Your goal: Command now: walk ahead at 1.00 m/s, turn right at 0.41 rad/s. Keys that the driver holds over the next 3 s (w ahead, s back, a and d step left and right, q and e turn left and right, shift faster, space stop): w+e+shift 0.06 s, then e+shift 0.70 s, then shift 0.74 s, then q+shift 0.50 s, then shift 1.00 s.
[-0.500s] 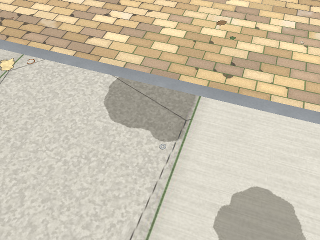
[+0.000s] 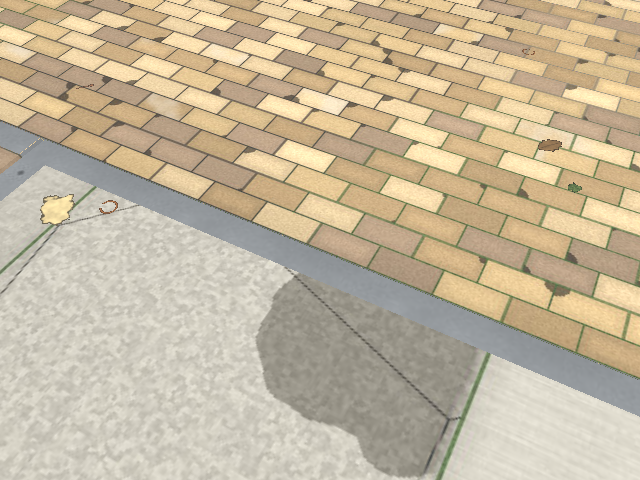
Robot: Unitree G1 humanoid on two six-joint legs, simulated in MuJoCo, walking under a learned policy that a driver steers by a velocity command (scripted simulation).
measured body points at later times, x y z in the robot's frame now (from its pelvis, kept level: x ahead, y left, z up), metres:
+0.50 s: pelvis +0.35 -0.05 +0.01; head +0.38 -0.06 +0.45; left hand +0.53 +0.18 -0.11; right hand +0.45 -0.36 -0.06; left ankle +0.56 +0.11 -0.66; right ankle +0.36 -0.09 -0.73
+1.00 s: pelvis +0.46 -0.03 +0.01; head +0.47 -0.05 +0.46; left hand +0.77 -0.02 -0.07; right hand +0.32 -0.35 -0.07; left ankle +0.58 +0.03 -0.73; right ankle +0.37 -0.11 -0.72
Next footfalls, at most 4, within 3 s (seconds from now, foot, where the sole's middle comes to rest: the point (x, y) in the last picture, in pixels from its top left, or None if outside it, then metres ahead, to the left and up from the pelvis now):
0.18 right None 0.40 -0.09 -0.77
0.68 left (329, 430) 0.61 0.00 -0.77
1.02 right None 0.40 -0.14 -0.77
1.30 left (307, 441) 0.59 0.05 -0.77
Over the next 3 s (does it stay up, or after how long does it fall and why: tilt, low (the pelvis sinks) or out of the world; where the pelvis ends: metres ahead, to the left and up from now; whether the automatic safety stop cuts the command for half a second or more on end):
stays up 0.53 -0.06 0.00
